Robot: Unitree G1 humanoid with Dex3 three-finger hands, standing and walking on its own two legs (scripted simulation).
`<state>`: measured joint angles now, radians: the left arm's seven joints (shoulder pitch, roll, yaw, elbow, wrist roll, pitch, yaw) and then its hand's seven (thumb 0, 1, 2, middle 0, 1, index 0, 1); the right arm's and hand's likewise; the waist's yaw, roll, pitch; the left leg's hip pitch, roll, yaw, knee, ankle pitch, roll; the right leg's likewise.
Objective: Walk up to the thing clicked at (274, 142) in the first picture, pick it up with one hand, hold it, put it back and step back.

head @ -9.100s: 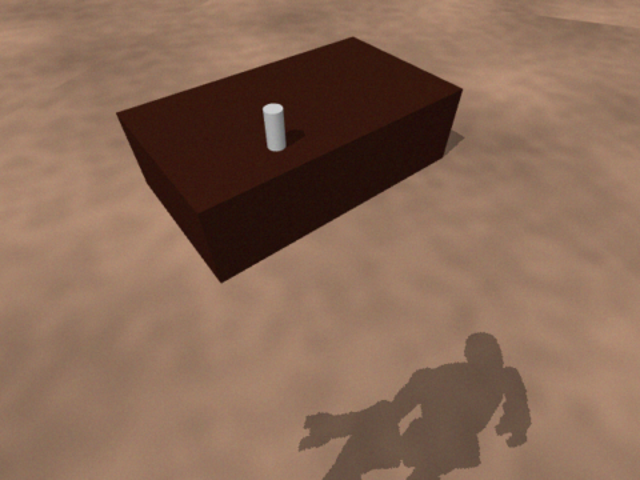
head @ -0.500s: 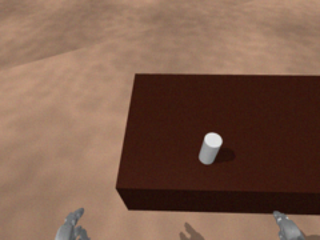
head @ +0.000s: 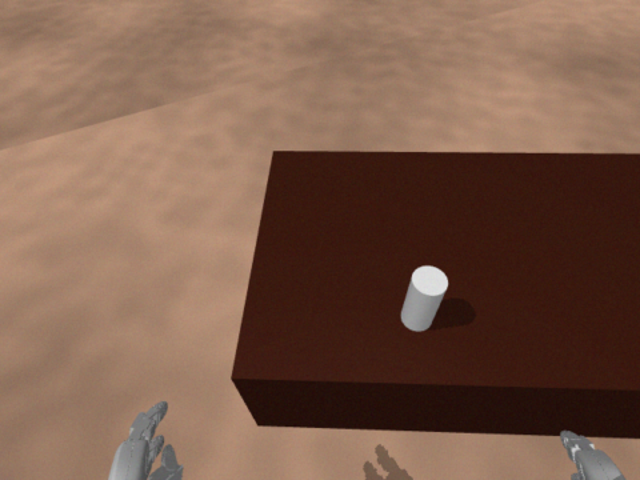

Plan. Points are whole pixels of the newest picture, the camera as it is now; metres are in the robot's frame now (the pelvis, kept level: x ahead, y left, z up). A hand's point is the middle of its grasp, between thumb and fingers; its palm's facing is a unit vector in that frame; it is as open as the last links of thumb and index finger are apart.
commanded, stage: go down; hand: right
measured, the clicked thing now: (422, 300) +0.51 -0.19 -0.26
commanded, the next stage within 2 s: approach in 1.74 s
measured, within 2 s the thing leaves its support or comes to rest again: neither
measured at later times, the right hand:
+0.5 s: hand out of the picture +0.13 -0.27 -0.08, palm faces +0.05 +0.94 -0.34, open 17.6 cm
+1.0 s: hand (592, 362) +0.28 -0.33 -0.02, palm faces +0.15 +0.97 -0.18, open 17.5 cm
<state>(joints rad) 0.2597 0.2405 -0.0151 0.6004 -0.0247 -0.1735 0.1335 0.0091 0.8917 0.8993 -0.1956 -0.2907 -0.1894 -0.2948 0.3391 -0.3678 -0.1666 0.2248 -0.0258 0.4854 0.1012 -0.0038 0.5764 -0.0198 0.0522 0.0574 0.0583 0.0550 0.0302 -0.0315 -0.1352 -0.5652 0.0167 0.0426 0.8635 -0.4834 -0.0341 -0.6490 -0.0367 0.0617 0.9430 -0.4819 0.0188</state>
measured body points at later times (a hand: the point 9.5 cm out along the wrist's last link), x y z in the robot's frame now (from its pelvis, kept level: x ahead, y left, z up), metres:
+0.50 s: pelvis -0.02 +0.00 -0.01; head +0.01 -0.01 +0.44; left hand +0.13 +0.25 -0.08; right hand +0.12 -0.32 -0.06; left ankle -0.03 +0.14 -0.69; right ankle -0.01 -0.13 -0.69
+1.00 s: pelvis -0.03 +0.00 -0.01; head +0.04 -0.01 +0.44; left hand +0.08 +0.28 -0.09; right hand +0.27 -0.38 +0.00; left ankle -0.03 +0.14 -0.69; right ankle -0.01 -0.13 -0.69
